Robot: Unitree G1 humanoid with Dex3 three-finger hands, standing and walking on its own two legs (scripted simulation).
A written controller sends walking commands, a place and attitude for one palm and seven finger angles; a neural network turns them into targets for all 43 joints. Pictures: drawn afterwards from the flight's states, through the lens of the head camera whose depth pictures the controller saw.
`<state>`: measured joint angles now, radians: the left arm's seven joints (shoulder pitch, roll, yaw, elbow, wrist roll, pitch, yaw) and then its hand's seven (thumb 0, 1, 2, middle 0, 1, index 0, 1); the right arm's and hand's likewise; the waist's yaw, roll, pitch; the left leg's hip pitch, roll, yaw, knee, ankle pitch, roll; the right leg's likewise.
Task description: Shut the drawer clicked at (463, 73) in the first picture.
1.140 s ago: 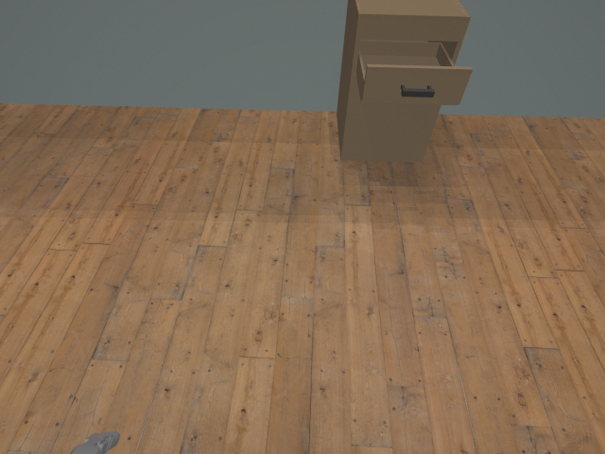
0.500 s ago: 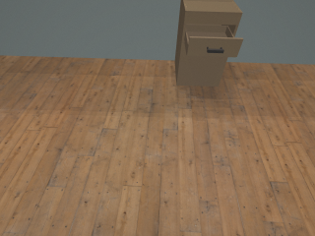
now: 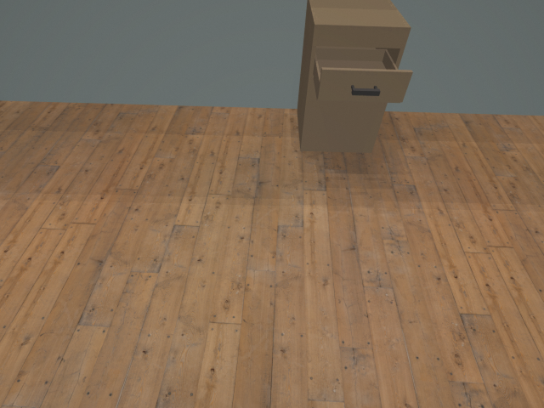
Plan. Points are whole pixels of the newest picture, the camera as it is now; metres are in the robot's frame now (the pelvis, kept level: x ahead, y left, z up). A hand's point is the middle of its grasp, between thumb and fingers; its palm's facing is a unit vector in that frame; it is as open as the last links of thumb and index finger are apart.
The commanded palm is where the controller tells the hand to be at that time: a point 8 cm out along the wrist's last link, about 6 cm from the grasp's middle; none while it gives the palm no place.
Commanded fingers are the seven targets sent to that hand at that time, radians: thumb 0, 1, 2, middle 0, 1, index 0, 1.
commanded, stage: look at it before walking up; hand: left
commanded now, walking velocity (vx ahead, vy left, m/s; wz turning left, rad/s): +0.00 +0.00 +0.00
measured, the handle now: (364, 89) +1.40 -0.33 -0.23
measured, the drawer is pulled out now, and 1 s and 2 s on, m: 0.23 0.23 0.23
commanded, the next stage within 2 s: walk to a spot facing it in 0.30 s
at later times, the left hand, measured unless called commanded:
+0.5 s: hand out of the picture +0.06 +0.24 -0.16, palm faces -0.02 -0.95 -0.32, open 7.4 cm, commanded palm none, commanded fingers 0.00 0.90 0.90 -0.20 -0.30 -0.20 -0.30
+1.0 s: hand out of the picture +0.03 +0.16 -0.16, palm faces -0.16 -0.97 -0.20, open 7.4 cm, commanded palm none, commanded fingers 0.00 0.90 0.90 -0.20 -0.30 -0.20 -0.30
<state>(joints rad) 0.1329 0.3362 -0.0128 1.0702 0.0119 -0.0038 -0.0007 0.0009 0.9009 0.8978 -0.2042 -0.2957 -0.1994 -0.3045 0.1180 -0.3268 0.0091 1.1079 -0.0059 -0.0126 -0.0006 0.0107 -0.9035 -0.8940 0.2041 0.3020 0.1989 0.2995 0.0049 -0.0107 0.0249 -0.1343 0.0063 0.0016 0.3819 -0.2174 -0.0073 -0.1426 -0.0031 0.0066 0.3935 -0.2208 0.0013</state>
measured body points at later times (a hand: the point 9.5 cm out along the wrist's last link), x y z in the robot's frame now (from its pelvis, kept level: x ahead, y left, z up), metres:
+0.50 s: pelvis +0.00 +0.00 +0.00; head +0.01 +0.00 +0.45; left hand +0.06 +0.29 -0.14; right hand +0.08 -0.29 -0.13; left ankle -0.01 +0.12 -0.74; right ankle +0.00 -0.12 -0.74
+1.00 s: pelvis +0.03 -0.03 +0.00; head +0.05 -0.04 +0.45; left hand +0.04 +0.21 -0.14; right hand +0.05 -0.29 -0.15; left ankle +0.08 +0.11 -0.67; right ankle -0.01 -0.10 -0.75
